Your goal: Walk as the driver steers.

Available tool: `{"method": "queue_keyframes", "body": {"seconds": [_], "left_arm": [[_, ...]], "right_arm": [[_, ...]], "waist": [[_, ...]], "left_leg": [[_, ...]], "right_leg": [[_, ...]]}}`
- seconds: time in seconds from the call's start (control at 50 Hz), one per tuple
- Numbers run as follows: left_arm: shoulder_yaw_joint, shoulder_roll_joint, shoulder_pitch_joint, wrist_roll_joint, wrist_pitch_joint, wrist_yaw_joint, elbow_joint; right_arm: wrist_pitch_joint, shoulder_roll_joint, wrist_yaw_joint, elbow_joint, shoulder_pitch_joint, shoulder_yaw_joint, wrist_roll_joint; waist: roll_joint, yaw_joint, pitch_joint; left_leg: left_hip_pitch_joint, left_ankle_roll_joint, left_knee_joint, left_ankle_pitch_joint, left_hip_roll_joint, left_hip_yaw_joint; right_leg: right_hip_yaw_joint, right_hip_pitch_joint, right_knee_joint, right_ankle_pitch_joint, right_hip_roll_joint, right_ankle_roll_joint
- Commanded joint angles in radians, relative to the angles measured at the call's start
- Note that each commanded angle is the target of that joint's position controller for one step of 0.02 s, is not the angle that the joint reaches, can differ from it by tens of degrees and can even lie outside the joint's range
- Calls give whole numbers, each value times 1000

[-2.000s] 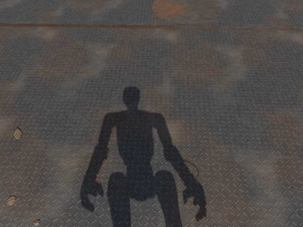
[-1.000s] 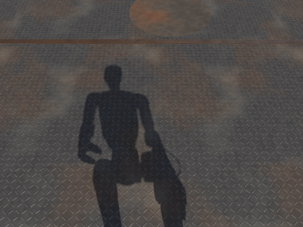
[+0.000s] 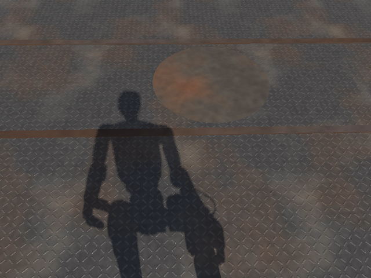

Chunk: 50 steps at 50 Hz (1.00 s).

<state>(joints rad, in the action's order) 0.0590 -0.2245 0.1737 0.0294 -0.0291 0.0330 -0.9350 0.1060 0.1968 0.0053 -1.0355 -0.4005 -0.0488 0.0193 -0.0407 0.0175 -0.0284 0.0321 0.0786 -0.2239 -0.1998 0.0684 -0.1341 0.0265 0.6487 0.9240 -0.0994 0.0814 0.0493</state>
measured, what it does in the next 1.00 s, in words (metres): walks ahead: right foot, then left foot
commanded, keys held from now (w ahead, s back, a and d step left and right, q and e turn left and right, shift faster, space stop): w+e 0.14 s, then no key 0.86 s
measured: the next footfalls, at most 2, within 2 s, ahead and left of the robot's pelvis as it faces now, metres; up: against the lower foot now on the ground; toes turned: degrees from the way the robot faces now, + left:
right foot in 0.22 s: +0.28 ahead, -0.12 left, +0.00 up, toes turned -13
left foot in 0.66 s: +0.34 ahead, +0.07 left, +0.00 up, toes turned -7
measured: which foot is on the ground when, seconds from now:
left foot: down 0.00-0.24, up 0.26-0.64, down 0.66-1.00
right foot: up 0.00-0.20, down 0.22-1.00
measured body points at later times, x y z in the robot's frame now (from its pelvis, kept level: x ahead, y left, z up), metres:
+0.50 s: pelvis +0.21 -0.05 +0.00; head +0.25 -0.07 +0.45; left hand +0.31 +0.18 -0.14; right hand +0.23 -0.30 -0.16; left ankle +0.29 +0.10 -0.69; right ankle +0.24 -0.11 -0.75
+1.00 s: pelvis +0.27 -0.03 +0.00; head +0.28 -0.03 +0.45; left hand +0.31 +0.20 -0.16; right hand +0.25 -0.25 -0.16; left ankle +0.30 +0.08 -0.75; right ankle +0.24 -0.11 -0.75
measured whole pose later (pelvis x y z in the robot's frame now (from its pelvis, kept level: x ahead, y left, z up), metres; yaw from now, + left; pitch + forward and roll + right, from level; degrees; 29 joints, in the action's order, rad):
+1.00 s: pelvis +0.27 -0.03 +0.00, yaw -9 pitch -2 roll +0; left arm 0.01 -0.16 0.29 0.01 -0.01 -0.04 -1.11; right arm 0.02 0.14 0.04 -1.10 -0.27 -0.01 0.01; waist 0.00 0.00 -0.03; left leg 0.16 0.02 -0.38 -0.19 0.00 -0.05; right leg -0.07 0.10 0.35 -0.23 -0.03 0.05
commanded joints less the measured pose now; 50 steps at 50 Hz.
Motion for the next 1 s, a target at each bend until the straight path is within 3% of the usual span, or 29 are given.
{"method": "queue_keyframes", "body": {"seconds": [0.02, 0.1, 0.14, 0.18, 0.2, 0.22, 0.24, 0.26, 0.28, 0.3, 0.32, 0.34, 0.36, 0.38, 0.44, 0.52, 0.6, 0.64, 0.66, 0.68, 0.7, 0.72, 0.74, 0.76, 0.86, 1.0], "left_arm": [[-11, -7, -91, -4, -8, 10, 79], [-17, -13, -191, 1, -10, 15, 132], [-12, -22, -188, 4, -12, 15, 144], [-3, -32, -79, 14, -20, 5, 112], [8, -50, 46, 20, -31, 0, 68], [23, -88, 176, 37, -46, -8, 29], [52, -206, 266, 56, -51, -20, 26], [56, -233, 295, 1, -39, -23, 24], [53, -214, 242, -26, -23, -34, 32], [30, -140, 142, -29, -26, -33, 33], [17, -95, 69, -32, -22, -40, 41], [0, -44, 46, -34, -26, -41, 38], [-2, -57, 19, -31, -26, -47, 43], [-6, -52, 28, -20, -32, -44, 36], [-9, -78, 40, -8, -48, -41, 17], [-19, -73, 70, -5, -37, -43, -12], [-26, -64, 83, -2, -16, -52, -37], [-30, -58, 67, -13, -7, -58, -45], [-34, -40, 90, -13, -7, -60, -47], [-29, -29, 157, -11, -5, -59, -55], [-42, 29, 244, -27, 3, -58, -89], [-41, 5, 206, -20, 11, -62, -106], [-30, -36, 158, -20, 14, -65, -101], [-26, -48, 138, -21, 14, -64, -98], [-39, -10, 147, -22, 6, -69, -134], [-47, 1, 168, -21, 10, -78, -171]], "right_arm": [[20, 103, 6, 52, 5, -12, -3], [13, 120, 21, 27, -67, -14, 0], [4, 134, 28, 22, -70, -17, 4], [-9, 147, 34, 14, -68, -20, 7], [-17, 152, 35, 13, -66, -21, 4], [-19, 151, 34, 25, -51, -17, -10], [-14, 65, 24, 79, -92, 5, -43], [-19, 79, 23, 76, -144, 1, -55], [-27, 107, 21, 87, -51, -10, -39], [-24, 88, 20, 104, 36, -5, -26], [-33, 66, 18, 96, 7, -2, -17], [-51, 89, 19, 83, 18, -10, 10], [-74, 52, 14, 75, -38, -5, 17], [-87, 44, 14, 60, -48, -4, 19], [-100, 33, 13, 57, -40, -5, 7], [-113, 37, 26, 65, 51, 1, 4], [-116, 40, 38, 53, 82, 7, 0], [-104, 27, 42, 33, 54, 17, 6], [-91, 63, 46, 22, 31, 13, 14], [-79, 111, 47, 22, 22, 9, 22], [-82, 107, 42, 18, 81, 14, -3], [-84, 59, 33, 17, 119, 21, -10], [-81, 39, 27, 16, 119, 26, -10], [-81, 43, 29, 3, 105, 26, -8], [-84, 36, 39, -31, 71, 26, -11], [-88, 31, 40, -62, 73, 30, -11]], "waist": [[96, -2, -70], [96, 28, -84], [105, 16, -72], [125, -29, -20], [126, -72, 45], [107, -135, 121], [-87, -134, 288], [-78, -106, 454], [8, -108, 380], [22, -78, 181], [-10, -31, 120], [32, -7, 37], [-13, 25, 65], [17, 28, 65], [-9, 48, 86], [-62, 10, 85], [-50, -9, 48], [1, 19, 20], [52, 5, 20], [130, -52, 19], [201, -96, 20], [187, -65, -26], [151, -42, -46], [144, -34, -29], [58, -20, -19], [44, -17, -23]], "left_leg": [[76, 82, 127, 288, -264, 69], [-66, 72, 77, 424, -303, 15], [-133, 61, -3, 613, -319, -17], [-152, 48, -204, 973, -313, -41], [-130, 35, -373, 987, -297, -48], [7, 6, -585, 794, -269, -68], [354, -44, -982, 152, -160, -97], [503, -69, -1219, -440, -36, 55], [526, -71, -1204, -327, -84, 140], [533, -63, -1125, -273, -124, 153], [514, -66, -1035, -238, -144, 148], [448, -67, -973, -206, -163, 151], [384, -75, -935, -184, -147, 136], [338, -80, -908, -166, -139, 130], [319, -86, -757, -91, -128, 119], [284, -84, -553, -37, -127, 107], [216, -74, -401, -79, -123, 110], [108, -61, -181, 64, -132, 123], [46, -54, -135, 188, -200, 196], [22, -33, -137, 368, -290, 283], [106, 19, -132, 332, -317, 301], [228, -1, -101, 161, -278, 295], [255, -30, -87, 113, -227, 255], [229, -42, -91, 118, -197, 226], [119, -34, -104, 176, -189, 212], [109, -29, -103, 195, -184, 206]], "right_leg": [[-49, -16, -142, 115, -2, -2], [-115, -16, -273, 83, -22, 32], [-145, -49, -312, 3, -52, 64], [-182, -187, -347, -80, -130, 100], [-178, -324, -410, -37, -164, 120], [-115, -549, -482, 134, -120, 152], [235, -927, -391, 607, 214, 278], [509, -1056, -418, 1041, 402, 409], [355, -913, -479, 906, 333, 382], [238, -736, -518, 907, 269, 311], [178, -626, -585, 691, 235, 272], [109, -508, -616, 720, 170, 213], [67, -456, -634, 666, 163, 216], [42, -410, -643, 704, 142, 214], [-25, -414, -639, 727, 102, 189], [-23, -431, -644, 536, 94, 164], [48, -415, -642, 256, 124, 165], [62, -377, -608, 94, 100, 115], [64, -351, -579, 9, 65, 74], [22, -337, -529, -101, -7, 48], [0, -404, -600, -165, -52, 33], [5, -499, -623, -122, -42, 20], [20, -535, -612, -62, -26, 21], [27, -547, -610, -27, -12, 25], [28, -499, -636, -16, 2, 13], [24, -511, -633, 6, 8, 8]]}}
